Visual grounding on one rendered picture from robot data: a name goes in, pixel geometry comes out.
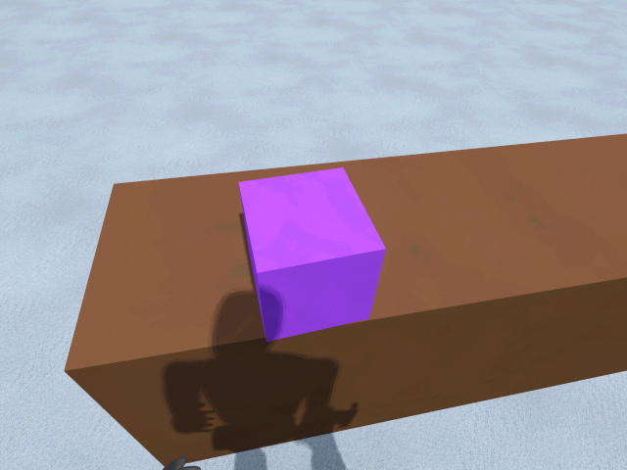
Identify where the pedestal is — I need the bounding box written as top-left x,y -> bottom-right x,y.
64,133 -> 627,467

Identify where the carton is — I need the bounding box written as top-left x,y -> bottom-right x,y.
239,167 -> 386,342

